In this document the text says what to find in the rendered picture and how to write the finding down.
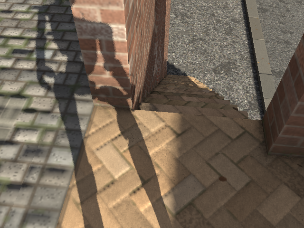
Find stairs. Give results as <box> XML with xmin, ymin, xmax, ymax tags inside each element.
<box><xmin>138</xmin><ymin>74</ymin><xmax>249</xmax><ymax>120</ymax></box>

